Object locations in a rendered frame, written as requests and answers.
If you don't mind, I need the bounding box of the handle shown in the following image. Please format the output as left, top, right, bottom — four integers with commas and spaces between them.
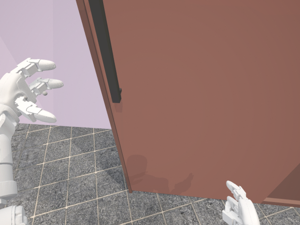
88, 0, 122, 103

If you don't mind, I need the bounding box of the right robot hand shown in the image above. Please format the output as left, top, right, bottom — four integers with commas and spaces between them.
222, 181, 260, 225

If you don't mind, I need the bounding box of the robot left forearm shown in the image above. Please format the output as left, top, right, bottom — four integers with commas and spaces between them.
0, 104, 20, 207

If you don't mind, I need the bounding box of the left robot upper arm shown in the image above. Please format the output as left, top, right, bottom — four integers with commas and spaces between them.
0, 205, 29, 225

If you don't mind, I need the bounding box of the wardrobe door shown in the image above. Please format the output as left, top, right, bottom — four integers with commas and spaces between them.
267, 163, 300, 201
84, 0, 300, 203

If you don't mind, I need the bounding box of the left robot hand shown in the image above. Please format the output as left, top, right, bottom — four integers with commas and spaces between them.
0, 58, 64, 123

